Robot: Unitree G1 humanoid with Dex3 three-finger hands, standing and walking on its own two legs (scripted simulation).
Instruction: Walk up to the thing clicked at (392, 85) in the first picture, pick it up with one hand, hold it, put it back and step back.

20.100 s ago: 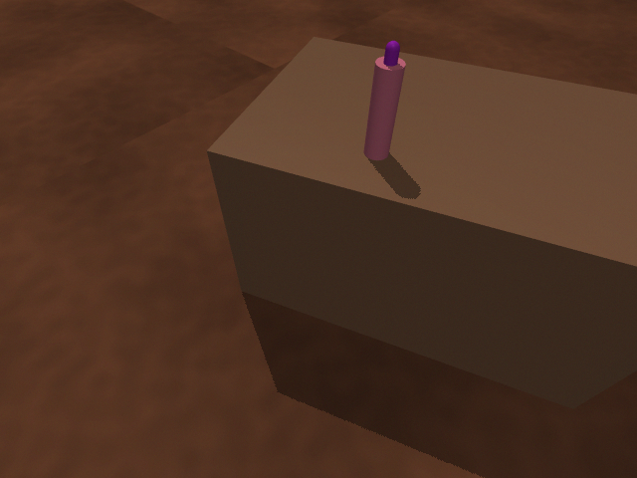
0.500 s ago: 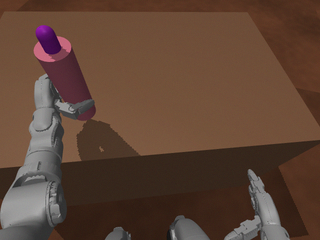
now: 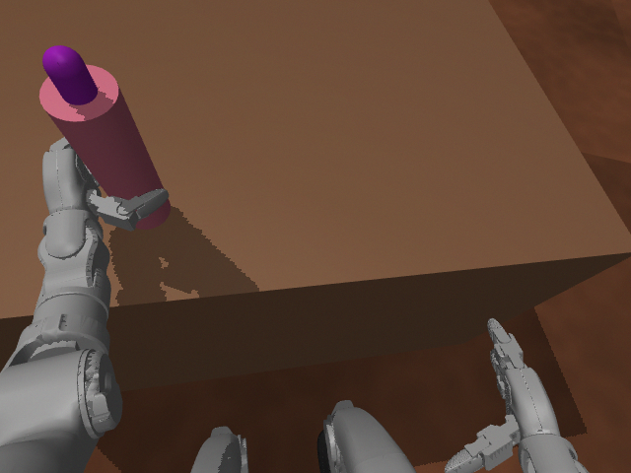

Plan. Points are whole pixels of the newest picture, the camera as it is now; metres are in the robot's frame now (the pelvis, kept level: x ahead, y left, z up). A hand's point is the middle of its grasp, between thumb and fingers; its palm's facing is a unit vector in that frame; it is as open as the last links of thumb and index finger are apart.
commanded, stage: lower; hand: left
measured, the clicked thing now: (115, 153) +0.47 +0.17 +0.10
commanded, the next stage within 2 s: loosen in 0.26 s
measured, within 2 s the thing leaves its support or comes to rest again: rests again in 1.22 s
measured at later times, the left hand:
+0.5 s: hand (127, 181) +0.49 +0.18 +0.03, palm faces +0.12 -0.99 +0.02, open 9.6 cm
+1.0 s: hand (125, 173) +0.49 +0.18 +0.04, palm faces +0.12 -0.99 +0.03, open 15.1 cm
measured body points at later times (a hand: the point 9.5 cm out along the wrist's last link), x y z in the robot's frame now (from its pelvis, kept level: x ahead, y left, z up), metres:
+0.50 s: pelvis +0.00 +0.00 -0.01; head +0.12 +0.03 +0.42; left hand +0.47 +0.23 +0.03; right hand +0.16 -0.27 -0.01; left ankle +0.01 +0.12 -0.67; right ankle +0.04 -0.13 -0.67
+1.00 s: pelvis +0.00 +0.00 -0.02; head +0.12 +0.03 +0.42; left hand +0.48 +0.23 +0.04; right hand +0.15 -0.27 -0.01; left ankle +0.01 +0.12 -0.67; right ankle +0.04 -0.13 -0.67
